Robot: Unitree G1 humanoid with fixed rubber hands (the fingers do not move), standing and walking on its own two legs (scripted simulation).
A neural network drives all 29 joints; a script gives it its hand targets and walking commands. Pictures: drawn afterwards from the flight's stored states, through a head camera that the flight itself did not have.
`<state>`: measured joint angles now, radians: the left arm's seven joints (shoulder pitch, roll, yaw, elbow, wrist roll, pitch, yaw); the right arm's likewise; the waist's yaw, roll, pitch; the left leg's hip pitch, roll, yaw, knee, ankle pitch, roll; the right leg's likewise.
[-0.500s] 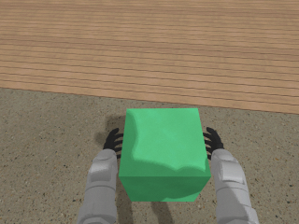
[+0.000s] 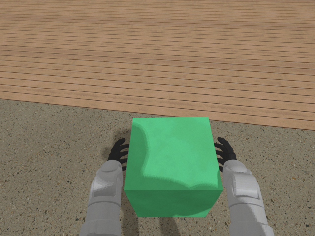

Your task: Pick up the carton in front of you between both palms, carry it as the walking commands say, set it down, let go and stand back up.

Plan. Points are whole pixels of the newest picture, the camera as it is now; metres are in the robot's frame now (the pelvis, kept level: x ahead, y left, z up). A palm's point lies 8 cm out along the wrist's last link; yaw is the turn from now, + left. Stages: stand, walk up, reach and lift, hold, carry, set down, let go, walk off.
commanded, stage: reach and lift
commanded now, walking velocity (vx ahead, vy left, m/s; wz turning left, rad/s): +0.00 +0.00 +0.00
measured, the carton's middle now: (170, 170) +0.31 +0.00 -0.03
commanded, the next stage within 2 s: hold in 0.04 s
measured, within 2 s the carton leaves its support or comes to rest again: neither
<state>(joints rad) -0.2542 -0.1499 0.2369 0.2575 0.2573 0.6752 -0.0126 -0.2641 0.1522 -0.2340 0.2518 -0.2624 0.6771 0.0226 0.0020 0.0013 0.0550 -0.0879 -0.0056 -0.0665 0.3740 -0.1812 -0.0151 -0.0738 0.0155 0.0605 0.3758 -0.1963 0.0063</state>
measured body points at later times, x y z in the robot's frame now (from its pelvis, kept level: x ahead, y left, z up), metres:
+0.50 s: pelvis -0.01 +0.00 +0.00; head -0.05 +0.00 +0.45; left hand +0.28 +0.15 +0.03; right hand +0.28 -0.15 +0.04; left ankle +0.02 +0.13 -0.75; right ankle +0.01 -0.12 -0.75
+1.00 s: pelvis +0.00 +0.00 +0.00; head -0.03 +0.00 +0.45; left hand +0.29 +0.15 +0.03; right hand +0.29 -0.15 +0.03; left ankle +0.02 +0.13 -0.75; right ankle +0.01 -0.12 -0.75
